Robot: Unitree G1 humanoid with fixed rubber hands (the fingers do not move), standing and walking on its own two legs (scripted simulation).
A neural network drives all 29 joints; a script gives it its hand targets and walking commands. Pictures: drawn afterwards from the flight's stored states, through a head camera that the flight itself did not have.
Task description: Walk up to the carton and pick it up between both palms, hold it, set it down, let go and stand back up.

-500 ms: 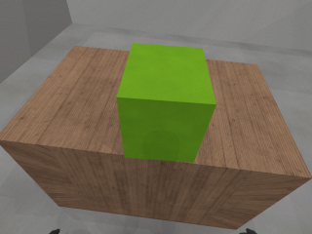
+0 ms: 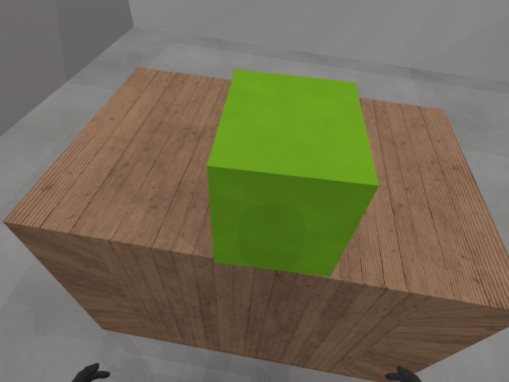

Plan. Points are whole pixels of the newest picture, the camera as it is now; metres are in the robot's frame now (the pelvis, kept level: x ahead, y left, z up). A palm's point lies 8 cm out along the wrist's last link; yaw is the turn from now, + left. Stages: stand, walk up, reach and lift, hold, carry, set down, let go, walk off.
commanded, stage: walk up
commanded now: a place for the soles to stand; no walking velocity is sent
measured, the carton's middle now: (283, 174) +0.48 -0.06 +0.05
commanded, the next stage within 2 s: reach and lift in 0.74 s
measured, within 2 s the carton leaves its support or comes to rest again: neither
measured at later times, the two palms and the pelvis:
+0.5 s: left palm out of the picture +0.07 +0.29 -0.10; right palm out of the picture +0.12 -0.26 -0.07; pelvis -0.01 +0.01 +0.00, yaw +1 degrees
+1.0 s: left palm (83, 365) +0.18 +0.25 -0.06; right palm out of the picture +0.15 -0.26 -0.07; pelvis -0.01 -0.01 +0.01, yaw -5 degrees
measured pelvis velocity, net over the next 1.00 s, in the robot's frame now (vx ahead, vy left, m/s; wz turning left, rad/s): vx -0.01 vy -0.01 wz -0.09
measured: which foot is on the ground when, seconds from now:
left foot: down 0.00-1.00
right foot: down 0.00-1.00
